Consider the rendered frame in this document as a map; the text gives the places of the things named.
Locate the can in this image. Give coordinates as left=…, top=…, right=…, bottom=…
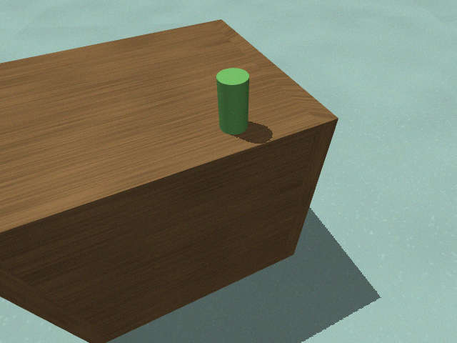
left=216, top=68, right=249, bottom=135

